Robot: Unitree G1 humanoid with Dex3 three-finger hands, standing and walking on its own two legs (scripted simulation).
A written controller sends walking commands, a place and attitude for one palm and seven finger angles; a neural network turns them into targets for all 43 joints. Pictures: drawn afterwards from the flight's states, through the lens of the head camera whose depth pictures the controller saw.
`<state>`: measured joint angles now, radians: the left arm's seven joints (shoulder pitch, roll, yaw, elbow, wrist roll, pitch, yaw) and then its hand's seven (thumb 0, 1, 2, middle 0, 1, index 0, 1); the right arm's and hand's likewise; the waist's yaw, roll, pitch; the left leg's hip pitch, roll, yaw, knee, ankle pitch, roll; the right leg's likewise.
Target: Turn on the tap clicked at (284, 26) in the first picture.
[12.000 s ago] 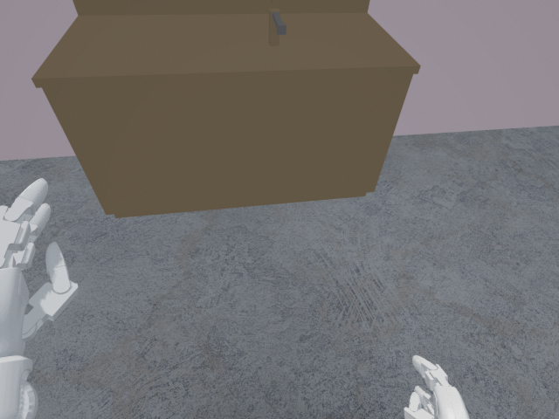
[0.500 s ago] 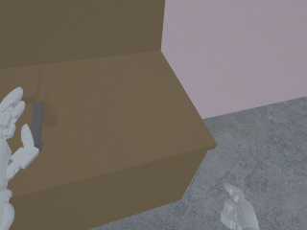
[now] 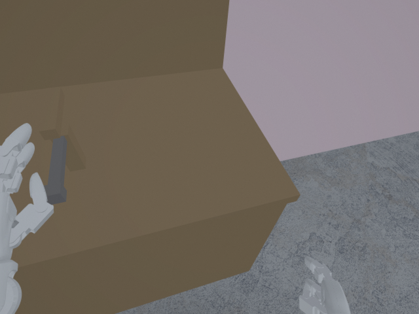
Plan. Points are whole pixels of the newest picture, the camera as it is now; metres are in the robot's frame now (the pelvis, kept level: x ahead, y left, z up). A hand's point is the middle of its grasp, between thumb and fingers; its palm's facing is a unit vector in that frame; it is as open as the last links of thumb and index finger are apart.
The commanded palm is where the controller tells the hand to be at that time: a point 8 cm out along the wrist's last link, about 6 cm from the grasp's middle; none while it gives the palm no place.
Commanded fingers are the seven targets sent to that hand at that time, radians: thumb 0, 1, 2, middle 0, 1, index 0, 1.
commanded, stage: shuffle to correct the standing spot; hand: left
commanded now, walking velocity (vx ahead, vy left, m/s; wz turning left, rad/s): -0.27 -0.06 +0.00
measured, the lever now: (55, 193) +0.28 +0.31 +0.07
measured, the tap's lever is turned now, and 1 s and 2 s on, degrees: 0 0 0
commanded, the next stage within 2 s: come to a stop and stand still in 0.36 s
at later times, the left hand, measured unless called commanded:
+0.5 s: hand (52, 245) +0.17 +0.22 +0.16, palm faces +0.34 -0.84 -0.42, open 7.4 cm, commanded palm +0.11 +0.26 +0.17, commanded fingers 0.00 0.90 0.90 -0.20 -0.30 -0.20 -0.30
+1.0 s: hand (27, 269) +0.14 +0.23 +0.16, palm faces +0.43 -0.83 -0.35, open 7.4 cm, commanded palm +0.09 +0.26 +0.17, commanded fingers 0.00 0.90 0.90 -0.20 -0.30 -0.20 -0.30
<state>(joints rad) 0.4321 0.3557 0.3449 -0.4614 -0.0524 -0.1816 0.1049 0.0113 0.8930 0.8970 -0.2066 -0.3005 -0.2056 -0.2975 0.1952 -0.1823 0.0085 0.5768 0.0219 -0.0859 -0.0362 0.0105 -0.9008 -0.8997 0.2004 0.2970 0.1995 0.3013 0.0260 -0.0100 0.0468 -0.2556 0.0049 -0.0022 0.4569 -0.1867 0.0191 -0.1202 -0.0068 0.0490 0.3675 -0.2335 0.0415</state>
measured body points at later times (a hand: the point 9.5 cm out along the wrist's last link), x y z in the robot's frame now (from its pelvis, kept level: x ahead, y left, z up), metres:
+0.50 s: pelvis -0.05 -0.02 -0.01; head +0.00 -0.01 +0.43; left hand +0.14 +0.26 +0.19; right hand +0.14 -0.24 -0.09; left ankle +0.04 +0.10 -0.74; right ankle -0.02 -0.15 -0.74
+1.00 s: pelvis -0.06 -0.02 -0.01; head -0.07 -0.01 +0.44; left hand +0.11 +0.27 +0.18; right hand +0.10 -0.23 -0.09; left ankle +0.03 +0.10 -0.74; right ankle -0.02 -0.15 -0.74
